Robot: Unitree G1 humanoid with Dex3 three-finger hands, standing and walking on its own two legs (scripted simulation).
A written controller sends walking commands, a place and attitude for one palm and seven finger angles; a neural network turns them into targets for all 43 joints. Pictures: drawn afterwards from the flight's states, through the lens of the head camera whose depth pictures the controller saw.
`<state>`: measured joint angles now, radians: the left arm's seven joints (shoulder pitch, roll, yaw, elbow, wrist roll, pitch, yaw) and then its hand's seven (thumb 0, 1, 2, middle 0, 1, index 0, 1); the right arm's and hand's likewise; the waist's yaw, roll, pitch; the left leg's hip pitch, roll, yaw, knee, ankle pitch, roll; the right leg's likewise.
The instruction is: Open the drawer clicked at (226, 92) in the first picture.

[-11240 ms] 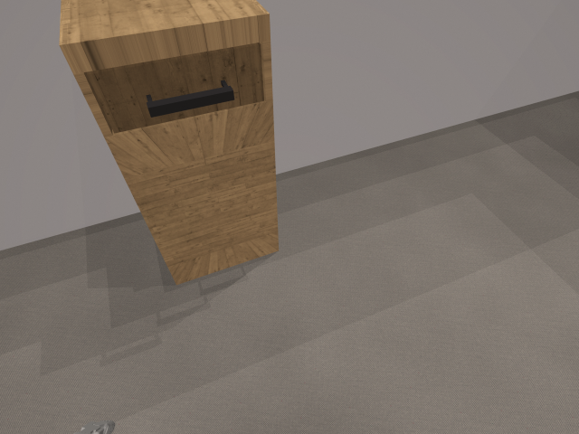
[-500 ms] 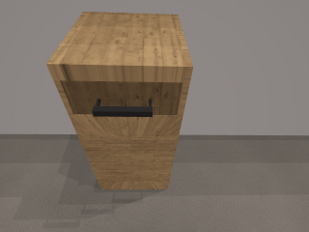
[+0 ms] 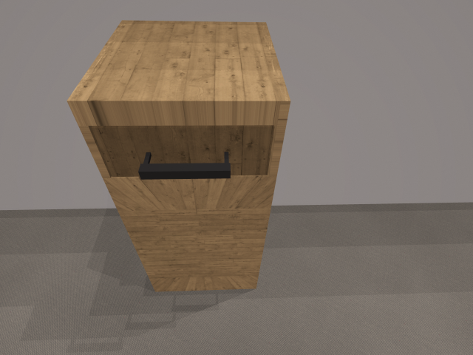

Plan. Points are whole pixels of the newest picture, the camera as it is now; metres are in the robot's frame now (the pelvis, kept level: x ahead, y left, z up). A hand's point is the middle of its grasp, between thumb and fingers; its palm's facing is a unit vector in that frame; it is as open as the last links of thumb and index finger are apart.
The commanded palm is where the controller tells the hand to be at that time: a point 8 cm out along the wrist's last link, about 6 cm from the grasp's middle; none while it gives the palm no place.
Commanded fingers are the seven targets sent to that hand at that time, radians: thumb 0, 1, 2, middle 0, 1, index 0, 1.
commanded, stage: look again from close up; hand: left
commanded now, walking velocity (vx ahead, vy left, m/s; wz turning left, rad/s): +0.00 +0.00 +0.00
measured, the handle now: (186, 163) +0.50 +0.14 +0.03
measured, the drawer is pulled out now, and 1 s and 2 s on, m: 0.00 0.00 0.00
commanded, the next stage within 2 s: raise the hand with hooked fingers in 0.20 s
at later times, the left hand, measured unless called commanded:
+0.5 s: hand out of the picture +0.14 +0.19 -0.07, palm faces -0.09 -0.68 -0.73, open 7.5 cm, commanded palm +0.11 +0.19 -0.03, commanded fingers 0.00 0.64 0.79 -0.22 -0.47 -0.22 -0.47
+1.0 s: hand (134, 296) +0.21 +0.18 +0.00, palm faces +0.06 -0.11 -0.99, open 10.2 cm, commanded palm +0.18 +0.18 +0.06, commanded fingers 0.00 0.06 0.54 -0.26 -0.84 -0.26 -0.84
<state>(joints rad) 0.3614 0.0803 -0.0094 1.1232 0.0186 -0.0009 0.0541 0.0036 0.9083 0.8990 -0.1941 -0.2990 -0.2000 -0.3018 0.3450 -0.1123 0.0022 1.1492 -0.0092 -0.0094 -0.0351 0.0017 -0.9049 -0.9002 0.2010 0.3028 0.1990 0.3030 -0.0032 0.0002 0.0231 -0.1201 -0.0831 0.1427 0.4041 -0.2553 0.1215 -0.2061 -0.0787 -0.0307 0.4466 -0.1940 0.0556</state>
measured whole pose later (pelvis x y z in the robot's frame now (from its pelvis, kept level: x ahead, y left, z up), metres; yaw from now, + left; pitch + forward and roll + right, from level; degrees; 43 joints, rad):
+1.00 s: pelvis +0.02 -0.08 -0.02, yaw +5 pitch +5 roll +1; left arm 0.27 0.37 -0.06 -0.01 1.01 0.00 0.33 0.00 0.27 0.63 -0.26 -0.70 -0.27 -0.70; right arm 0.02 -0.19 0.03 0.55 -0.06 0.11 0.03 0.01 -0.90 -0.90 0.20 0.30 0.20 0.30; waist 0.12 0.04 -0.06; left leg -0.40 -0.02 0.03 0.69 -0.38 0.02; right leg -0.45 0.06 -0.07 0.70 -0.35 -0.10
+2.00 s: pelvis +0.01 -0.02 +0.00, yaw +3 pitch -1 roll +0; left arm -0.19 0.54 -0.03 -0.02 0.87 0.08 -0.11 0.00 -0.49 0.30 -0.31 -1.20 -0.32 -1.20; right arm 0.14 -0.26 0.03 0.60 0.02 0.15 0.02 0.01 -0.90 -0.90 0.20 0.30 0.20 0.30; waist 0.09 0.10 0.02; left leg -0.15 -0.10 -0.02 0.39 -0.23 0.09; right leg -0.21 0.01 0.01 0.42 -0.20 -0.01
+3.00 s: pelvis +0.02 -0.06 +0.00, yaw +3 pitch +2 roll +1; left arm -0.29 0.47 -0.13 0.15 0.92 0.02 0.01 0.00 -0.49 0.30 -0.32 -1.20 -0.32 -1.20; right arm 0.15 -0.28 -0.01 0.64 0.03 0.15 -0.02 0.01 -0.90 -0.90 0.20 0.30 0.20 0.30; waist 0.07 0.09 -0.01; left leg -0.22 -0.07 -0.04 0.43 -0.25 0.03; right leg -0.28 0.05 -0.01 0.47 -0.23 -0.06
